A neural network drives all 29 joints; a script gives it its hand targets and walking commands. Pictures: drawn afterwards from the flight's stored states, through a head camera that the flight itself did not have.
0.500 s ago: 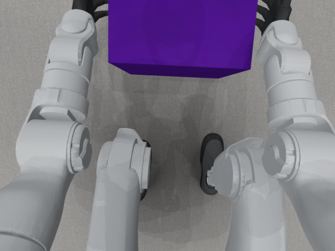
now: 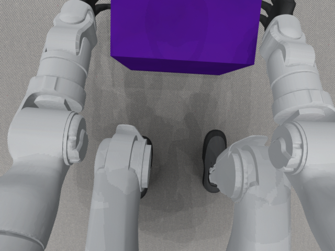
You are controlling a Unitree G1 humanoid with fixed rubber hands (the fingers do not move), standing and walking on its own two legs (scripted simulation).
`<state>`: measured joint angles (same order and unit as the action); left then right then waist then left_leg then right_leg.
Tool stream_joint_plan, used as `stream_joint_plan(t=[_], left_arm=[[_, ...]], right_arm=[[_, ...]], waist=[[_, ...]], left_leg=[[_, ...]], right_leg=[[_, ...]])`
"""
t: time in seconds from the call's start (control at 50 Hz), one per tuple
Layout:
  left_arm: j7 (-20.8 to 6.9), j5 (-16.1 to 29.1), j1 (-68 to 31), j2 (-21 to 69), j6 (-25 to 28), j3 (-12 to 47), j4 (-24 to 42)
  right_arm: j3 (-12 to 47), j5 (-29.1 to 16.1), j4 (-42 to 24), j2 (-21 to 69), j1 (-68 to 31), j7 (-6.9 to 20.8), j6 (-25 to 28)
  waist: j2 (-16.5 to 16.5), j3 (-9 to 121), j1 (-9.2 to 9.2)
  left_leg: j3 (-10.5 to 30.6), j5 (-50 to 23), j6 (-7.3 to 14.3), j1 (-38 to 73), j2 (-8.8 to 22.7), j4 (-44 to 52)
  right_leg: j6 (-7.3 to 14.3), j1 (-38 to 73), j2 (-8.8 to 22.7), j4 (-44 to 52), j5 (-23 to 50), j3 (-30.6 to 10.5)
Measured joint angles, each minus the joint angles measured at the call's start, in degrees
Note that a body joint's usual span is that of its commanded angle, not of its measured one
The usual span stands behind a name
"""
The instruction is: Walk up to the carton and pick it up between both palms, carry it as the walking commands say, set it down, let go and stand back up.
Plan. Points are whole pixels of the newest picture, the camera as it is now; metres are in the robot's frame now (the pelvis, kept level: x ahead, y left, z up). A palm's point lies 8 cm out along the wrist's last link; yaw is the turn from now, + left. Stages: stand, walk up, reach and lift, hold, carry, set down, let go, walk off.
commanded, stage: set down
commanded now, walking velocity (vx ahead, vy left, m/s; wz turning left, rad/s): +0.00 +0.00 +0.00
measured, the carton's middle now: (182, 2) +0.59 +0.03 -0.25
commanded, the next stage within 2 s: none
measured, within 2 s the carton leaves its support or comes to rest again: neither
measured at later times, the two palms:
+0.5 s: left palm (85, 6) +0.53 +0.21 -0.15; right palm (277, 20) +0.54 -0.15 -0.15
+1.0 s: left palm (85, 6) +0.53 +0.21 -0.15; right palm (277, 20) +0.54 -0.15 -0.15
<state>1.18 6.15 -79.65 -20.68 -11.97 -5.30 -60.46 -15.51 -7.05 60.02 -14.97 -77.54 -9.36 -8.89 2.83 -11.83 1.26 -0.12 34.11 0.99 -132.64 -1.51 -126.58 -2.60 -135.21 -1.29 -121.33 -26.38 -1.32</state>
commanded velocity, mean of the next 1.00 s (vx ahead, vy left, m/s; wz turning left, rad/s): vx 0.00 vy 0.00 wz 0.00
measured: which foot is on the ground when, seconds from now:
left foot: down 0.00-1.00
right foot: down 0.00-1.00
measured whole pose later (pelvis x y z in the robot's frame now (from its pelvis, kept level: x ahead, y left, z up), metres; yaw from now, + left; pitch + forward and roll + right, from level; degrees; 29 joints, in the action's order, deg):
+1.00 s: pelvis -0.01 +0.00 -0.01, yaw +0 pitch +35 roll -1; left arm -5.6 -1.0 -83.8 -21.9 -12.2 -12.6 -61.7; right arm -19.9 -3.5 62.2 -16.0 -82.3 -4.2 -9.2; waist 3.1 -19.7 1.0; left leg 0.0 33.2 0.7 -129.7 -1.6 -128.1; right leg -2.9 -132.3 -2.3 -122.9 -25.5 -1.4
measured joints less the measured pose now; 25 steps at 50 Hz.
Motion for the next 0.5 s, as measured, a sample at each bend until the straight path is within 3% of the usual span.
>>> stream_joint_plan(t=[0.5], left_arm=[[-4.7, -4.5, -3.6, -1.5, -0.2, -4.9, -1.3]], right_arm=[[-2.4, 2.3, 1.5, -0.6, -4.3, 3.1, -0.3]], waist=[[0.1, -6.0, -0.04]], left_leg=[[0.3, -1.4, -0.3, 1.8, 0.2, -0.6]], right_leg=[[0.2, 1.7, -0.6, -0.4, 1.6, 0.2]])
